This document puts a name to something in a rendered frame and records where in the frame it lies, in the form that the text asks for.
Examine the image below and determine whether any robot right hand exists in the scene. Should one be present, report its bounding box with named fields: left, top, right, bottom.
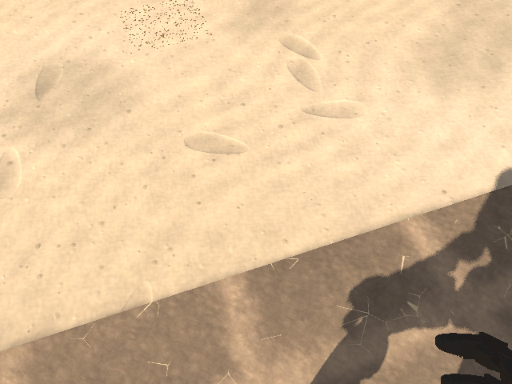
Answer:
left=435, top=332, right=512, bottom=384

